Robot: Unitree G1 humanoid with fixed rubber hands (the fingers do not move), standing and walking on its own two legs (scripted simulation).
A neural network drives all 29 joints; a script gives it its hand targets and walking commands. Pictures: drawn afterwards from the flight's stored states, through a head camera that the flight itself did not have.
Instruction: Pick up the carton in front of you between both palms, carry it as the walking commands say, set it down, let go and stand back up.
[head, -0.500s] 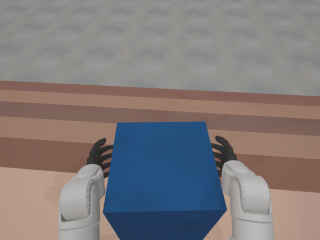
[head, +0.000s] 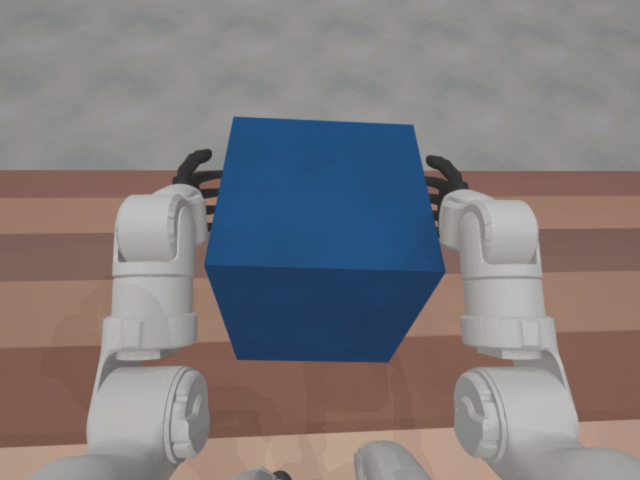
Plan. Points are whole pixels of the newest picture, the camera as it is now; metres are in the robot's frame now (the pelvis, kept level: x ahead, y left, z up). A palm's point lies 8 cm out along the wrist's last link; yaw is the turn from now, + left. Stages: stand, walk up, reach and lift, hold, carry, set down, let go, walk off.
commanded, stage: carry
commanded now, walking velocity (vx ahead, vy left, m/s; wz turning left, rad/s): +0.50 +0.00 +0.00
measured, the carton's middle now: (318, 251) +0.38 -0.01 +0.04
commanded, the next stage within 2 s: none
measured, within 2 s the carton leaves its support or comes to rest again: neither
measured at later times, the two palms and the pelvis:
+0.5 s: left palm (234, 101) +0.72 +0.12 +0.00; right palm (392, 95) +0.75 -0.18 -0.01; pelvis +0.38 -0.06 -0.14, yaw +2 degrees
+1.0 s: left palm (264, 49) +1.07 +0.07 -0.10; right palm (379, 49) +1.08 -0.23 -0.11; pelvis +0.72 -0.10 -0.24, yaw +7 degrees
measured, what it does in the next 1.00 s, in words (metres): goes down: right foot 0.12 m lower, then left foot 0.12 m lower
